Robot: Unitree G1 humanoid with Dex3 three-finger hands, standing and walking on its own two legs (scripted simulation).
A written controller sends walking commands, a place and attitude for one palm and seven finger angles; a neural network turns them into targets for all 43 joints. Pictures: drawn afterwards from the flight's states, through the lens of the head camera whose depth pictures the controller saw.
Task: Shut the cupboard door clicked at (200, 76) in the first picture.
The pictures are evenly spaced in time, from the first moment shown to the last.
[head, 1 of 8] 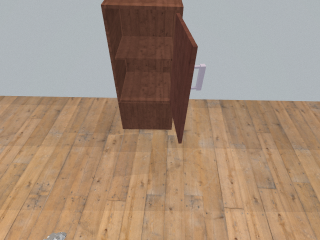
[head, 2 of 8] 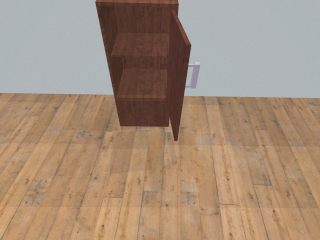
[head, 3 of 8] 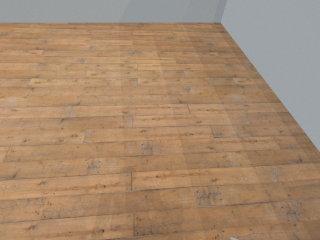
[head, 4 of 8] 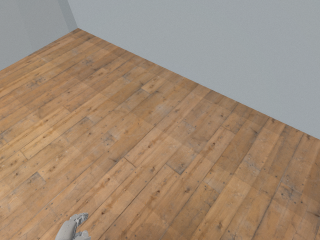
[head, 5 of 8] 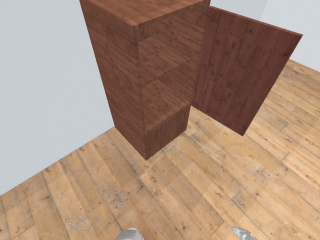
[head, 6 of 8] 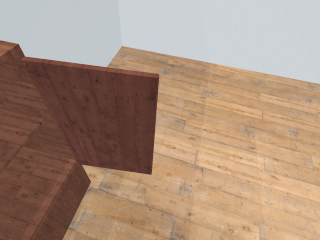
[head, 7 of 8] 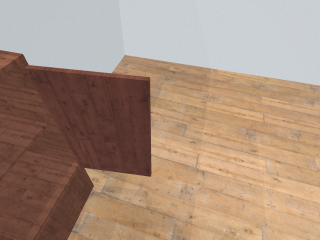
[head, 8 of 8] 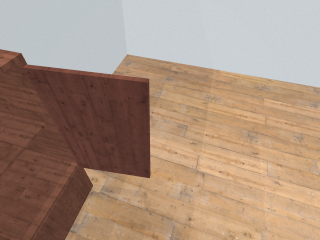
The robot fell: no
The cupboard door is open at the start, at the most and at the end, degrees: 97 97 97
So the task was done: no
